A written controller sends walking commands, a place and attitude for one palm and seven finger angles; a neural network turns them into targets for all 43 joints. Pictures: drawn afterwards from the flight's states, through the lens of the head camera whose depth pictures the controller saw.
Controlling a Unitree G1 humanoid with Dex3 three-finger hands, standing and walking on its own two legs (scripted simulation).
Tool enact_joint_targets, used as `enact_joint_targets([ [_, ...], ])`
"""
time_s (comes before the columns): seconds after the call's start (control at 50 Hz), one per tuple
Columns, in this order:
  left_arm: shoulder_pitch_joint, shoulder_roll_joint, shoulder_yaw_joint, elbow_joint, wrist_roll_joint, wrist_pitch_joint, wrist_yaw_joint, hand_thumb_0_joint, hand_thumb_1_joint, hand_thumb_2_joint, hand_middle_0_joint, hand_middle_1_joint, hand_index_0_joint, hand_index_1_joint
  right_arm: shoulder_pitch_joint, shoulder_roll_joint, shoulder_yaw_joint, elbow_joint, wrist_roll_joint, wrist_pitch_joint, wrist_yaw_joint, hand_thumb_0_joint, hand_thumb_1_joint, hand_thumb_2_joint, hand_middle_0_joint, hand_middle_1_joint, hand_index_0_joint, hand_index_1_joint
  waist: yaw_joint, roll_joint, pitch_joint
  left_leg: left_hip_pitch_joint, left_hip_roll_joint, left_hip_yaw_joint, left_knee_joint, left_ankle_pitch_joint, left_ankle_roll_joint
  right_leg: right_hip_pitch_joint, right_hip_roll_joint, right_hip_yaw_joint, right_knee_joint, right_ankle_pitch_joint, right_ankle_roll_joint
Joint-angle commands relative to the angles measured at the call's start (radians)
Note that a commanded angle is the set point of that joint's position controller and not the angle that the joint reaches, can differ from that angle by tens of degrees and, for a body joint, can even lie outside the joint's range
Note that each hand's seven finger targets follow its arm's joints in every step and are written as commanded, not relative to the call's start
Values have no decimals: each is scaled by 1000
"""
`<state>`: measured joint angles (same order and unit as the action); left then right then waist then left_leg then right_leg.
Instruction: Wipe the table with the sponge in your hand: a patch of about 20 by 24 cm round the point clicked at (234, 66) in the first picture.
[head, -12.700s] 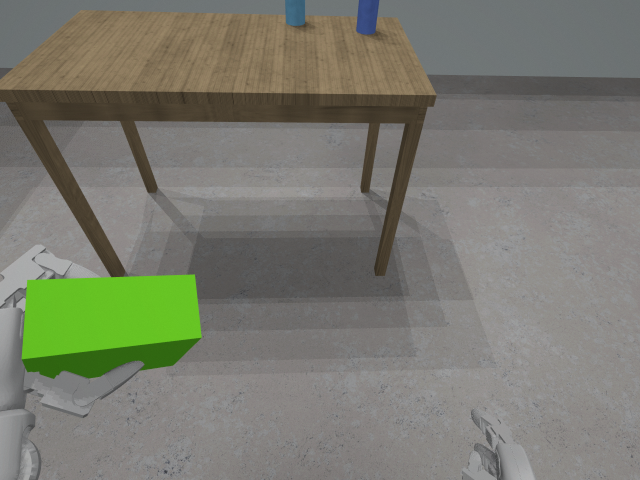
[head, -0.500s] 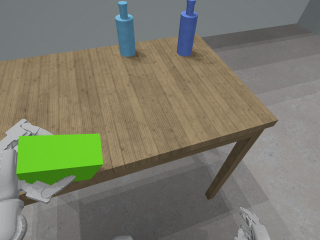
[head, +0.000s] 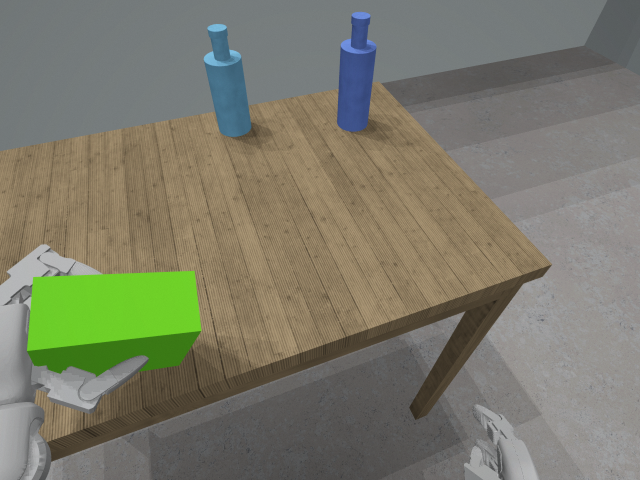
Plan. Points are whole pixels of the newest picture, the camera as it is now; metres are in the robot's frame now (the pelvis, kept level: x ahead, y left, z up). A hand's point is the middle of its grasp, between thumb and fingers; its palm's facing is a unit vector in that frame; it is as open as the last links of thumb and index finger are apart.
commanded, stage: come to a stop and stand still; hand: left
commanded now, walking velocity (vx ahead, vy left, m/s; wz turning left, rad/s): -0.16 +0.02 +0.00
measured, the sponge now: (143, 326) +0.24 +0.20 +0.12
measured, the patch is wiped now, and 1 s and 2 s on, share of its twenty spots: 0.00 0.00 0.00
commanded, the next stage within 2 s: look again from close up in 1.78 s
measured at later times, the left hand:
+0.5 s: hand (60, 374) +0.18 +0.25 +0.13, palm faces +0.29 -0.90 -0.32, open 10.3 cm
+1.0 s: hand out of the picture +0.16 +0.31 +0.15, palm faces +0.42 -0.84 -0.35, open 10.3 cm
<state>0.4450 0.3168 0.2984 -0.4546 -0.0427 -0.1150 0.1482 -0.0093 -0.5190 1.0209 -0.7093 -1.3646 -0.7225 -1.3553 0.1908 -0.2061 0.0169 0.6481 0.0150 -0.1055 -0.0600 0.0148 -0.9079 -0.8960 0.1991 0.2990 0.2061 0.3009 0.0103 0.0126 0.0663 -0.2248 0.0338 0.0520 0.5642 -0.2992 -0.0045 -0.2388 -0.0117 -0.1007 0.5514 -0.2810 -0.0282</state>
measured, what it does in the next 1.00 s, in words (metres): shifts its weight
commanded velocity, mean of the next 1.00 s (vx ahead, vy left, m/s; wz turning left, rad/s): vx -0.01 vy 0.00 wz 0.00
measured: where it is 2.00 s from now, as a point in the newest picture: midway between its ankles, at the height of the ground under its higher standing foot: outside the picture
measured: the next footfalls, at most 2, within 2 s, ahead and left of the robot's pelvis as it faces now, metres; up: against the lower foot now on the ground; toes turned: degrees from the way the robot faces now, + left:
none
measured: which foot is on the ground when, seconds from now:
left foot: down 0.00-1.00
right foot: down 0.00-1.00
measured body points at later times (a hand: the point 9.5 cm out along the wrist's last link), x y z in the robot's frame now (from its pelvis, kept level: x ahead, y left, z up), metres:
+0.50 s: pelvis -0.04 +0.03 +0.00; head -0.03 +0.04 +0.45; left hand +0.16 +0.30 +0.15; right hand +0.12 -0.21 -0.07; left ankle +0.00 +0.12 -0.73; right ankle +0.01 -0.10 -0.73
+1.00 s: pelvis -0.06 +0.05 +0.00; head -0.05 +0.08 +0.45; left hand +0.13 +0.35 +0.17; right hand +0.12 -0.15 -0.07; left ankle +0.00 +0.12 -0.73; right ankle +0.01 -0.09 -0.73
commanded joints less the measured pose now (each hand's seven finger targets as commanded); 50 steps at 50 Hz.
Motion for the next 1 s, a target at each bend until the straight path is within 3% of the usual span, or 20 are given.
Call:
enact_joint_targets([
  [0.0,-37,263,194,-393,-4,-104,40,0,100,1300,-1200,-1600,-1200,-1600,-120,-98,-42,-211,-5,-54,-20,0,-900,-900,200,300,200,300,14,132,-206,76,108,-103,-116,559,27,136,-97,121,-54,439,6],
  [0.04,-2,268,207,-396,-3,-110,41,0,100,1300,-1200,-1600,-1200,-1600,-112,-95,-40,-221,-7,-44,-16,0,-900,-900,200,300,200,300,13,171,-210,28,108,-102,-117,569,19,176,-80,110,-62,425,5],
  [0.18,127,202,199,-230,-26,-81,33,0,100,1300,-1200,-1600,-1200,-1600,-80,-109,-54,-216,1,-22,-20,0,-900,-900,200,300,200,300,-1,39,-226,-23,94,-73,-157,287,4,193,-80,123,-123,386,13],
  [0.2,-997,995,742,-465,123,-208,5,0,100,1300,-1200,-1600,-1200,-1600,64,-160,-86,-190,-62,-87,-12,0,-900,-900,200,300,200,300,51,-74,-76,-121,46,30,32,273,20,15,-103,219,-239,467,70],
  [0.22,-348,391,379,226,25,-146,-47,0,100,1300,-1200,-1600,-1200,-1600,14,-51,-57,-137,-30,-83,-7,0,-900,-900,200,300,200,300,26,-140,-269,-47,-67,7,-25,232,13,160,-161,222,-163,574,-60],
  [0.24,-173,338,309,40,15,-164,-41,0,100,1300,-1200,-1600,-1200,-1600,29,-98,-77,-231,-16,-90,4,0,-900,-900,200,300,200,300,53,-112,-191,-46,-8,11,-45,222,-2,172,-167,295,-180,782,8],
  [0.26,-108,253,232,121,-7,-159,-39,0,100,1300,-1200,-1600,-1200,-1600,33,-123,-75,-202,-3,-96,12,0,-900,-900,200,300,200,300,34,-94,-263,-21,-10,-7,-116,204,5,251,-173,234,-124,703,1],
  [0.28,-49,136,117,83,-28,-162,-49,0,100,1300,-1200,-1600,-1200,-1600,-31,-114,-71,-200,13,-101,22,0,-900,-900,200,300,200,300,35,50,-289,87,7,-3,-154,298,22,189,-126,188,-85,582,14],
  [0.32,-61,154,88,-77,-21,-160,-44,0,100,1300,-1200,-1600,-1200,-1600,-24,-140,-76,-221,7,-97,49,0,-900,-900,200,300,200,300,39,30,-283,85,56,-40,-130,391,31,156,-88,149,-103,411,43],
  [0.36,-78,148,49,-159,-11,-152,-40,0,100,1300,-1200,-1600,-1200,-1600,-54,-125,-67,-235,7,-102,55,0,-900,-900,200,300,200,300,37,-46,-227,24,64,-54,-145,254,37,135,-83,153,-131,266,44],
  [0.42,-148,216,107,-229,-1,-148,-22,0,100,1300,-1200,-1600,-1200,-1600,-85,-124,-53,-252,4,-109,41,0,-900,-900,200,300,200,300,28,-118,-129,-44,33,-65,-176,-17,34,48,-77,166,-213,-42,22],
  [0.46,-207,269,171,-262,6,-158,-12,0,100,1300,-1200,-1600,-1200,-1600,-86,-124,-49,-250,-4,-110,27,0,-900,-900,200,300,200,300,18,-81,-77,-49,16,-77,-185,-117,37,-28,-81,197,-267,-205,7],
  [0.48,-230,350,244,-290,12,-157,-1,0,100,1300,-1200,-1600,-1200,-1600,-99,-128,-47,-240,-5,-104,19,0,-900,-900,200,300,200,300,20,-6,-52,-50,30,-73,-213,-157,38,-57,-60,186,-256,-230,10],
  [0.5,-244,292,211,-273,13,-162,-2,0,100,1300,-1200,-1600,-1200,-1600,-92,-115,-44,-245,-8,-103,13,0,-900,-900,200,300,200,300,12,49,-59,-109,48,-98,-250,-227,52,-3,-57,162,-217,-219,10],
  [0.54,-270,282,211,-275,16,-165,1,0,100,1300,-1200,-1600,-1200,-1600,-67,-114,-48,-251,1,-111,14,0,-900,-900,200,300,200,300,18,200,-63,-222,90,-125,-334,-331,66,124,-12,121,-88,-109,14],
  [0.58,-274,293,224,-269,20,-173,-4,0,100,1300,-1200,-1600,-1200,-1600,-69,-105,-47,-252,7,-126,20,0,-900,-900,200,300,200,300,27,256,-81,-273,116,-127,-364,-355,70,202,12,74,3,-13,20],
  [0.68,-131,180,146,-199,15,-193,-32,0,100,1300,-1200,-1600,-1200,-1600,-55,-104,-43,-229,6,-153,49,0,-900,-900,200,300,200,300,23,91,-129,-173,85,-105,-281,-269,55,181,1,98,-102,-2,20],
  [0.76,-141,142,96,-137,32,-176,-39,0,100,1300,-1200,-1600,-1200,-1600,-28,-125,-50,-209,4,-145,55,0,-900,-900,200,300,200,300,13,37,-24,-259,96,-147,-326,-368,47,124,13,125,-110,-85,23],
  [0.86,-251,191,137,-144,47,-177,-31,0,100,1300,-1200,-1600,-1200,-1600,-38,-117,-55,-211,3,-130,47,0,-900,-900,200,300,200,300,14,40,-41,-263,108,-148,-330,-385,59,165,24,116,-75,-42,30],
  [0.98,-262,242,180,-320,44,-202,-29,0,100,1300,-1200,-1600,-1200,-1600,-81,-110,-46,-219,-5,-151,49,0,-900,-900,200,300,200,300,20,133,-109,-139,78,-120,-301,-311,50,146,25,145,-125,-3,16],
])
